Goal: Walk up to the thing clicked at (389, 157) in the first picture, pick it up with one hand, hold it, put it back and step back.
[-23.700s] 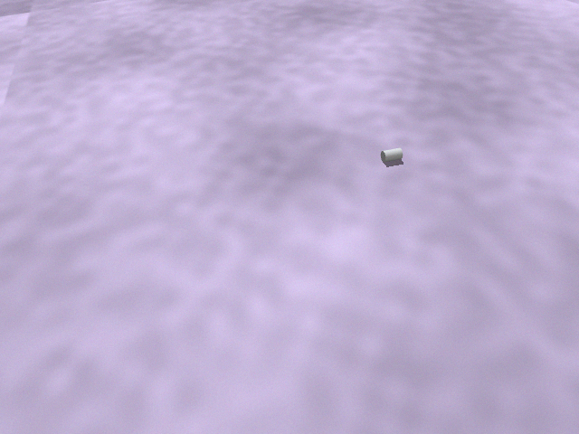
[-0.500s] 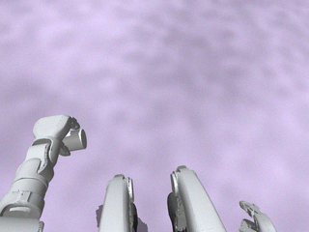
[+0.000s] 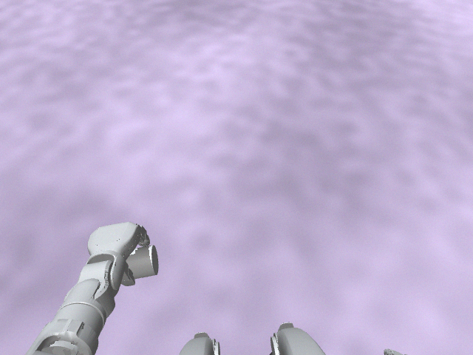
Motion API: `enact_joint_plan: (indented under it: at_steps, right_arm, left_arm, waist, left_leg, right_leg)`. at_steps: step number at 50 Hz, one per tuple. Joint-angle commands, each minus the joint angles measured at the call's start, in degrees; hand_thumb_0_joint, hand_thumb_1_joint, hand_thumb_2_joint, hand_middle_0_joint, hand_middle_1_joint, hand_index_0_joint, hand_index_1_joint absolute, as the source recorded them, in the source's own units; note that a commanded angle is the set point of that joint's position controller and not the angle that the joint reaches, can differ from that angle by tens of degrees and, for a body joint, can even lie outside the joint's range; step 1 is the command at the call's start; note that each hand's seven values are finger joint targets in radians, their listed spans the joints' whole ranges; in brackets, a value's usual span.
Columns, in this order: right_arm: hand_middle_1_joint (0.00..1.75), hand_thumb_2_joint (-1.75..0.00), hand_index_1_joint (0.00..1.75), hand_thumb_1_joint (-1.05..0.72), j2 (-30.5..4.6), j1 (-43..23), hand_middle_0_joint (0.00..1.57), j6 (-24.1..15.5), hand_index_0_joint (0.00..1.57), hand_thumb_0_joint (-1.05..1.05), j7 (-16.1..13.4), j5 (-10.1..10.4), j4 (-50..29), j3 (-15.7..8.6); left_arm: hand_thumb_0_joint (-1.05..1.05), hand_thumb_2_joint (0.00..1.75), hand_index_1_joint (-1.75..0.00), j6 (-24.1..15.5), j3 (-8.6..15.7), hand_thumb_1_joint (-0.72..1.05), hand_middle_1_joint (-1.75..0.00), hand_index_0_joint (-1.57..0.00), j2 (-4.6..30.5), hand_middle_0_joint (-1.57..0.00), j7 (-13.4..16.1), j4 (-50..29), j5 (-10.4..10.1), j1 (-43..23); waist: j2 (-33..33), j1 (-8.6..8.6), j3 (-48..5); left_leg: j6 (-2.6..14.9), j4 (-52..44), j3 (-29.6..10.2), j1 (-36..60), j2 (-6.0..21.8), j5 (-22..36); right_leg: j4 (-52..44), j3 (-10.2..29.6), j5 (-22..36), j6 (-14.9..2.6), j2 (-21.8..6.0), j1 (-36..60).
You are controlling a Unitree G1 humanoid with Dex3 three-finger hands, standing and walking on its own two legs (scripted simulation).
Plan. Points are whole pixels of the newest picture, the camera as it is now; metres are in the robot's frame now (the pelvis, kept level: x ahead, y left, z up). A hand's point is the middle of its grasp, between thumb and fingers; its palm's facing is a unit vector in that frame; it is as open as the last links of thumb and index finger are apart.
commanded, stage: lift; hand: left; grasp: from above
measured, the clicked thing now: (131, 264) +0.34 +0.23 -0.14
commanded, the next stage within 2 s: hold in 0.24 s
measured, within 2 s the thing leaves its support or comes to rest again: neither
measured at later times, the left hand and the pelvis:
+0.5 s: hand (118, 241) +0.34 +0.22 -0.03, palm faces -0.46 -0.07 -0.88, open 8.3 cm; pelvis +0.03 +0.00 +0.05, yaw +0 degrees
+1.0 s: hand (113, 231) +0.34 +0.21 +0.02, palm faces -0.44 -0.04 -0.90, open 4.4 cm; pelvis +0.04 -0.01 +0.07, yaw +0 degrees
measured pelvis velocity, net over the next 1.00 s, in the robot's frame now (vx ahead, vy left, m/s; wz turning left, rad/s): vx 0.04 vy -0.01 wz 0.00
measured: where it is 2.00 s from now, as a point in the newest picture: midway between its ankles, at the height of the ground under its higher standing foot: outside the picture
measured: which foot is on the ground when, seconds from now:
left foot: down 0.00-1.00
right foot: down 0.00-1.00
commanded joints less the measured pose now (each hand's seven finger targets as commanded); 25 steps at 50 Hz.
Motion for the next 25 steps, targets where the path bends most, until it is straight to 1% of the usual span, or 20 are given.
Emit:
enact_joint_plan:
  at_steps: [1, 2, 3, 4, 5, 6, 7, 9, 12, 14, 15, 18, 19, 20, 21, 22, 23, 24, 25]
  right_arm:
    - [0.3, -0.9, 0.3, -0.89, -9.13, 1.61, 0.2, -1.1, 0.2, 0.0, -0.4, 0.13, -5.17, -3.01]
    - [0.3, -0.9, 0.3, -0.89, -9.1, 1.51, 0.2, -1.01, 0.2, 0.0, -0.37, 0.15, -5.43, -3.03]
    - [0.3, -0.9, 0.3, -0.89, -8.89, 1.28, 0.2, -1.06, 0.2, 0.0, -0.29, 0.13, -5.37, -3.0]
    - [0.3, -0.9, 0.3, -0.89, -9.0, 1.36, 0.2, -1.05, 0.2, 0.0, -0.32, 0.15, -5.38, -3.08]
    - [0.3, -0.9, 0.3, -0.89, -9.28, 1.16, 0.2, -0.9, 0.2, 0.0, -0.46, 0.29, -5.61, -3.33]
    - [0.3, -0.9, 0.3, -0.89, -9.19, 1.14, 0.2, -0.78, 0.2, 0.0, -0.43, 0.3, -5.73, -3.32]
    - [0.3, -0.9, 0.3, -0.89, -8.9, 1.05, 0.2, -0.67, 0.2, 0.0, -0.42, 0.35, -5.7, -3.24]
    - [0.3, -0.9, 0.3, -0.89, -8.88, 0.74, 0.2, -0.52, 0.2, 0.0, -0.43, 0.41, -5.75, -3.27]
    - [0.3, -0.89, 0.3, -0.89, -8.78, 0.57, 0.2, -0.51, 0.2, 0.0, -0.45, 0.46, -5.73, -3.56]
    - [0.3, -0.89, 0.3, -0.89, -8.75, 0.48, 0.2, -0.44, 0.2, 0.0, -0.44, 0.56, -5.7, -3.52]
    - [0.3, -0.89, 0.3, -0.89, -8.85, 0.47, 0.2, -0.27, 0.2, 0.0, -0.4, 0.64, -5.9, -3.59]
    - [0.3, -0.89, 0.3, -0.89, -8.88, 0.32, 0.2, -0.07, 0.2, 0.0, -0.33, 0.71, -5.93, -3.66]
    - [0.3, -0.89, 0.3, -0.89, -8.81, -0.01, 0.2, 0.0, 0.2, 0.0, -0.33, 0.82, -5.96, -3.68]
    - [0.3, -0.89, 0.3, -0.89, -9.18, -0.04, 0.2, 0.13, 0.2, 0.0, -0.33, 0.83, -6.25, -3.85]
    - [0.3, -0.89, 0.3, -0.89, -9.43, 0.07, 0.2, 0.24, 0.2, 0.0, -0.38, 0.89, -6.21, -3.92]
    - [0.3, -0.89, 0.3, -0.89, -9.15, 0.12, 0.2, 0.32, 0.2, 0.0, -0.3, 0.93, -6.21, -3.74]
    - [0.3, -0.89, 0.3, -0.89, -9.32, -0.15, 0.2, 0.37, 0.2, 0.0, -0.29, 0.92, -6.35, -3.89]
    - [0.3, -0.89, 0.3, -0.89, -9.15, -0.53, 0.2, 0.39, 0.2, 0.0, -0.25, 0.98, -6.54, -3.85]
    - [0.3, -0.89, 0.3, -0.89, -9.14, -0.7, 0.2, 0.41, 0.2, 0.0, -0.24, 0.99, -6.71, -3.87]
  left_arm:
    - [0.0, 0.45, -0.21, 0.68, 5.24, 0.92, -0.17, -1.3, 13.49, -1.34, 3.55, -11.7, -0.24, -19.78]
    - [0.0, 0.47, -0.21, 0.74, 4.76, 0.9, -0.16, -1.29, 12.64, -1.34, 3.53, -12.31, -0.45, -20.44]
    - [0.0, 0.46, -0.2, 0.86, 4.06, 0.89, -0.15, -1.29, 11.45, -1.33, 3.37, -12.36, -0.6, -19.93]
    - [0.0, 0.44, -0.19, 0.93, 3.96, 0.91, -0.14, -1.29, 11.68, -1.33, 3.27, -12.9, -0.59, -19.68]
    - [0.0, 0.45, -0.19, 1.02, 5.07, 0.91, -0.14, -1.29, 13.5, -1.33, 3.32, -13.43, -0.49, -19.61]
    - [0.0, 0.47, -0.19, 1.15, 4.89, 0.89, -0.13, -1.28, 12.89, -1.34, 3.2, -13.15, -0.76, -18.98]
    - [0.0, 0.47, -0.19, 1.15, 4.13, 0.88, -0.14, -1.28, 11.74, -1.33, 3.02, -13.6, -0.98, -18.97]
    - [0.0, 0.46, -0.18, 1.24, 4.17, 0.89, -0.13, -1.29, 11.98, -1.34, 2.81, -13.37, -0.97, -19.1]
    - [0.0, 0.44, -0.17, 1.16, 3.51, 0.9, -0.12, -1.29, 10.89, -1.33, 2.34, -13.45, -1.17, -19.0]
    - [0.0, 0.44, -0.16, 1.13, 3.71, 0.89, -0.1, -1.29, 11.25, -1.34, 2.12, -13.75, -1.31, -18.26]
    - [0.0, 0.45, -0.16, 1.17, 3.33, 0.88, -0.1, -1.28, 11.0, -1.34, 1.91, -14.01, -1.08, -18.04]
    - [0.0, 0.4, -0.16, 1.08, 3.33, 0.91, -0.13, -1.29, 10.65, -1.32, 1.67, -14.63, -1.35, -18.88]
    - [0.0, 0.41, -0.15, 1.25, 2.8, 0.89, -0.11, -1.28, 10.48, -1.32, 1.39, -14.64, -0.97, -17.76]
    - [0.0, 0.4, -0.16, 1.25, 2.89, 0.9, -0.12, -1.28, 10.89, -1.32, 1.15, -14.99, -0.6, -18.01]
    - [0.0, 0.4, -0.16, 1.13, 3.66, 0.91, -0.13, -1.29, 12.17, -1.32, 0.98, -15.02, -0.45, -18.56]
    - [0.0, 0.39, -0.16, 1.1, 2.9, 0.9, -0.12, -1.28, 11.18, -1.32, 0.6, -15.0, -0.45, -18.26]
    - [0.0, 0.4, -0.15, 0.97, 3.37, 0.9, -0.11, -1.29, 11.64, -1.32, 0.4, -15.28, -0.58, -18.32]
    - [0.0, 0.41, -0.15, 0.83, 2.9, 0.9, -0.11, -1.28, 10.88, -1.32, 0.2, -15.66, -0.92, -18.24]
    - [0.0, 0.42, -0.16, 0.78, 2.71, 0.9, -0.11, -1.28, 10.59, -1.32, 0.1, -15.97, -0.7, -18.18]
  waist:
    - [4.34, 0.85, -17.31]
    - [3.54, 0.8, -17.55]
    - [4.14, 0.79, -17.76]
    - [4.46, 0.76, -17.88]
    - [3.8, 1.56, -18.1]
    - [3.74, 1.18, -17.71]
    - [3.21, 1.27, -16.87]
    - [2.97, 0.97, -15.21]
    - [2.66, 1.26, -15.78]
    - [2.39, 1.38, -15.53]
    - [2.58, 1.69, -15.87]
    - [1.99, 1.21, -14.28]
    - [2.4, 1.7, -14.82]
    - [1.83, 1.73, -16.0]
    - [1.55, 1.71, -15.59]
    - [1.5, 1.6, -14.67]
    - [2.24, 1.87, -14.01]
    - [2.51, 1.83, -13.31]
    - [1.51, 1.8, -13.34]
  left_leg:
    - [-1.62, -14.75, -1.81, 18.51, -0.53, 12.62]
    - [-1.55, -15.33, -1.82, 19.23, -0.57, 12.71]
    - [-1.85, -16.04, -1.82, 20.92, -0.49, 13.67]
    - [-1.88, -16.69, -1.93, 21.8, -0.5, 14.78]
    - [-1.71, -17.34, -1.83, 22.63, -0.65, 15.56]
    - [-1.82, -17.94, -1.59, 23.48, -0.64, 16.28]
    - [-1.69, -18.59, -1.61, 23.5, -0.72, 16.27]
    - [-1.68, -19.95, -1.35, 24.4, -0.79, 15.91]
    - [-1.66, -21.38, -1.34, 26.33, -1.01, 17.49]
    - [-1.77, -22.23, -1.3, 27.14, -1.08, 19.5]
    - [-1.73, -22.52, -1.13, 28.64, -1.06, 21.24]
    - [-1.75, -23.99, -1.05, 29.24, -1.19, 21.22]
    - [-1.74, -24.27, -1.03, 30.28, -1.24, 22.82]
    - [-1.57, -24.25, -0.89, 31.2, -1.36, 23.64]
    - [-1.54, -24.54, -0.88, 31.28, -1.32, 24.39]
    - [-1.56, -24.85, -0.87, 30.99, -1.38, 24.84]
    - [-1.67, -25.55, -0.67, 31.56, -1.42, 24.51]
    - [-1.7, -26.15, -0.73, 32.23, -1.38, 24.17]
    - [-1.62, -26.43, -0.82, 32.25, -1.48, 23.96]
  right_leg:
    - [-11.94, 0.05, 8.72, -2.11, 1.02, 12.26]
    - [-12.73, 0.16, 9.0, -2.02, 0.97, 13.08]
    - [-13.15, 0.02, 9.48, -2.08, 0.93, 13.67]
    - [-13.75, 0.06, 10.29, -2.08, 0.95, 14.66]
    - [-14.8, 0.34, 11.01, -1.97, 0.89, 16.45]
    - [-15.41, 0.29, 11.56, -2.02, 0.91, 16.71]
    - [-16.21, 0.49, 11.85, -1.93, 0.86, 17.66]
    - [-18.01, 0.57, 11.59, -1.81, 0.75, 18.45]
    - [-19.57, 0.96, 13.11, -1.7, 0.68, 21.26]
    - [-20.06, 0.99, 14.64, -1.72, 0.71, 22.28]
    - [-20.5, 1.03, 15.89, -1.78, 0.66, 22.92]
    - [-21.81, 1.01, 16.25, -1.71, 0.62, 24.31]
    - [-22.1, 1.11, 17.43, -1.77, 0.64, 25.0]
    - [-22.58, 1.26, 18.32, -1.7, 0.53, 25.8]
    - [-22.83, 1.29, 18.98, -1.67, 0.56, 26.43]
    - [-22.91, 1.39, 19.47, -1.66, 0.54, 26.62]
    - [-23.47, 1.3, 19.12, -1.7, 0.55, 26.75]
    - [-24.01, 1.22, 18.58, -1.75, 0.61, 26.79]
    - [-24.37, 1.35, 18.63, -1.67, 0.57, 27.33]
